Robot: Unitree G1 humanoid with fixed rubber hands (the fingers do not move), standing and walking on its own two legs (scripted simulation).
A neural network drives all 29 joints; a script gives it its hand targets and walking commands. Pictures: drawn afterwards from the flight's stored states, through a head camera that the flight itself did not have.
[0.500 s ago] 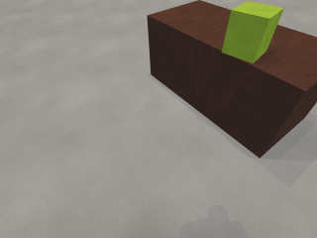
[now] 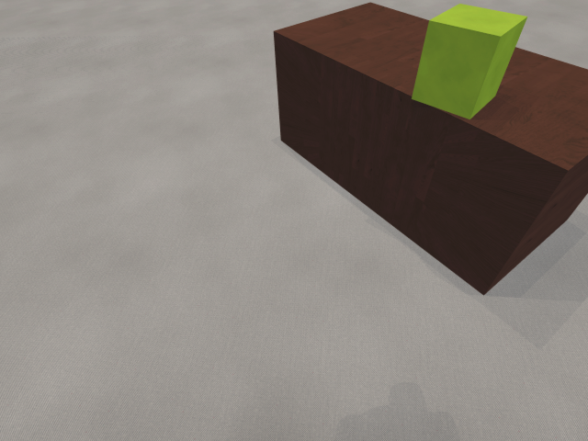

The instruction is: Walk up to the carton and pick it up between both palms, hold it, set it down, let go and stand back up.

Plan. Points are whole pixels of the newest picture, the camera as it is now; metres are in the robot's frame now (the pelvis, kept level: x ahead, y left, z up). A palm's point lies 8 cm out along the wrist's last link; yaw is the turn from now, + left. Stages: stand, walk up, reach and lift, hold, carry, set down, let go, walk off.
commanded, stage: stand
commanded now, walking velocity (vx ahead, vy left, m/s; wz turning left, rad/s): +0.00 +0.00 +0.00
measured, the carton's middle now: (464, 61) +1.20 -0.55 -0.02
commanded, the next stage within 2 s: walk up in 0.68 s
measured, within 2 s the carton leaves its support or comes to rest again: neither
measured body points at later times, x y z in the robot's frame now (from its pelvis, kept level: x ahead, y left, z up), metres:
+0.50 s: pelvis +0.00 +0.00 +0.00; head +0.01 +0.00 +0.45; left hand +0.00 +0.24 -0.15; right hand +0.00 -0.24 -0.15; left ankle +0.00 +0.13 -0.74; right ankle +0.00 -0.12 -0.74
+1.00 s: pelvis +0.00 +0.00 +0.00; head +0.01 -0.01 +0.45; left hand +0.01 +0.24 -0.15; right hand +0.00 -0.26 -0.15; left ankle +0.00 +0.12 -0.74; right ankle -0.01 -0.12 -0.70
